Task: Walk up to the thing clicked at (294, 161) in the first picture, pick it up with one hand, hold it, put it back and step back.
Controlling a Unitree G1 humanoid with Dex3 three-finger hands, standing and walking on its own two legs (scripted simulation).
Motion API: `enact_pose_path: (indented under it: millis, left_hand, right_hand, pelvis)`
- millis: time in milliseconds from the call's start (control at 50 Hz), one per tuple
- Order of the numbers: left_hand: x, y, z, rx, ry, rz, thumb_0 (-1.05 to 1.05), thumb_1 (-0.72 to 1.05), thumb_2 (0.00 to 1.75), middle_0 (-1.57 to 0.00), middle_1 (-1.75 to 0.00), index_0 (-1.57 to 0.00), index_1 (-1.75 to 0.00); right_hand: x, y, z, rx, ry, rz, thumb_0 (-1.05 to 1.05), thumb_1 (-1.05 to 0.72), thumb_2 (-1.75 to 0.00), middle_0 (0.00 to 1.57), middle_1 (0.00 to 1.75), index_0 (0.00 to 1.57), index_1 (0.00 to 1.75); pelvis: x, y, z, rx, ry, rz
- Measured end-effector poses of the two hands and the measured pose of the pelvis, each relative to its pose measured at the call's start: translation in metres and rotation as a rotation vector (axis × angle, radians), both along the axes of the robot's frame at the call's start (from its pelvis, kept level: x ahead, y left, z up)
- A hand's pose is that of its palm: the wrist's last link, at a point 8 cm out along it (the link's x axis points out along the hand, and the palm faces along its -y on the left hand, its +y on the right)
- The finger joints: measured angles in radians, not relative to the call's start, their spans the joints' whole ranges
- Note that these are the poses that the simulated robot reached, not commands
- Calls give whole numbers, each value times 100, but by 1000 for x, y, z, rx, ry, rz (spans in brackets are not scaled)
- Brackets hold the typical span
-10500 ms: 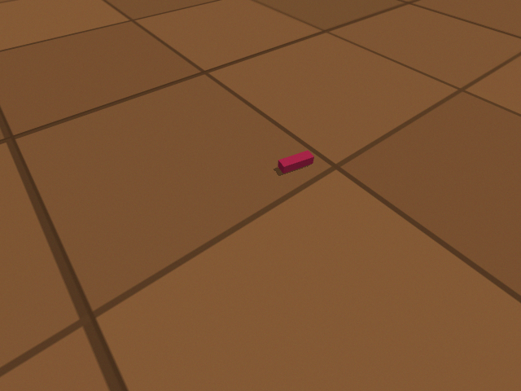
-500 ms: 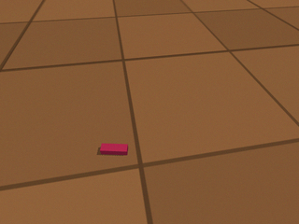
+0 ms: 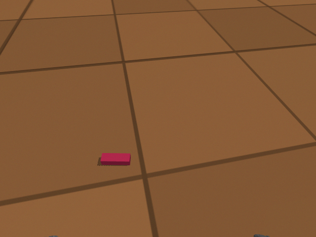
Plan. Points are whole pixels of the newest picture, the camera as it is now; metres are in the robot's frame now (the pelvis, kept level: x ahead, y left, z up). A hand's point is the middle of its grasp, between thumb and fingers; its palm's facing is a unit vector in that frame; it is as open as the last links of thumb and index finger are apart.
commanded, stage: walk up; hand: left
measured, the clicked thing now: (116, 159) +0.75 +0.27 -0.75
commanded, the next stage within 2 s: stand in 0.02 s
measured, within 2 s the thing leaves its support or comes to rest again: neither
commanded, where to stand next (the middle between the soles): +0.36 +0.04 m, yaw +0 degrees
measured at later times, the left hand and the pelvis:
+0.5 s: hand out of the picture +0.06 +0.25 -0.15, palm faces -0.02 -0.94 -0.35, open 7.3 cm; pelvis -0.01 +0.00 +0.01, yaw +0 degrees
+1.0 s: hand out of the picture +0.06 +0.25 -0.15, palm faces -0.03 -0.94 -0.35, open 7.3 cm; pelvis -0.02 -0.01 +0.01, yaw +0 degrees
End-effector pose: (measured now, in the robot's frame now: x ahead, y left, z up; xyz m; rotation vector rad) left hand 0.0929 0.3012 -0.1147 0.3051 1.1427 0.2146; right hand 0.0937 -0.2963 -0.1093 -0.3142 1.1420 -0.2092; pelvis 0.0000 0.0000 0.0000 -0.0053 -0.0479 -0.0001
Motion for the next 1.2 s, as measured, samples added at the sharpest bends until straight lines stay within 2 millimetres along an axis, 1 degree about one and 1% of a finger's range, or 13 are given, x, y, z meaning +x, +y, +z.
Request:
enact_pose_path:
  millis: [140, 260, 560, 660, 760, 900, 1060, 1140, 1200]
  left_hand:
    - [-8, -2, 0, -5, 47, -4, 1, 91, 90, -20, -30, -21, -30]
    - [-17, -4, 2, -3, 70, -3, 1, 91, 90, -20, -30, -21, -30]
    - [-40, -5, 4, 9, 97, 0, 1, 91, 90, -20, -30, -21, -30]
    - [-44, -6, 3, 8, 102, -1, 1, 91, 90, -20, -30, -21, -30]
    - [-44, -6, 3, 7, 100, -6, 1, 91, 90, -20, -30, -21, -30]
    - [-43, -8, 3, 5, 93, -12, 1, 91, 90, -20, -30, -21, -30]
    - [-41, -6, 4, -3, 70, -13, 1, 91, 90, -20, -30, -21, -30]
    - [-44, 2, 6, 6, 53, -4, 1, 91, 90, -21, -30, -21, -30]
    - [-52, 15, 2, 20, 59, 19, 0, 91, 90, -21, -30, -21, -30]
  right_hand:
    - [0, 3, 0, 9, 15, -3, 1, -91, -90, 20, 30, 20, 30]
    - [-6, 3, -2, 16, 30, -2, 1, -91, -90, 20, 30, 20, 30]
    - [-34, -4, -6, 21, 80, -11, 1, -91, -90, 20, 30, 20, 30]
    - [-43, -7, -7, 16, 100, -17, 1, -91, -90, 20, 30, 20, 30]
    - [-48, -9, -7, 14, 106, -20, 1, -91, -90, 20, 30, 20, 30]
    - [-50, -9, -7, 13, 108, -17, 1, -91, -90, 20, 30, 20, 30]
    - [-47, -9, -4, 20, 87, -11, 1, -91, -90, 20, 30, 20, 30]
    - [-43, -15, -3, 14, 67, -6, 1, -91, -90, 20, 30, 20, 30]
    - [-34, -19, -6, -13, 72, 6, 1, -91, -90, 20, 30, 20, 30]
  pelvis:
    - [0, 1, 4, 5, -1, -2]
    - [-4, 1, 5, 7, -4, 1]
    - [-14, -4, 6, 7, -4, 3]
    - [-15, -5, 6, 7, -2, 5]
    - [-16, -5, 6, 7, -3, 5]
    - [-17, -6, 6, 7, -1, 6]
    - [-16, -5, 6, 5, -2, 7]
    - [-7, -4, 2, 0, 11, 3]
    - [1, 3, -4, -16, 4, 16]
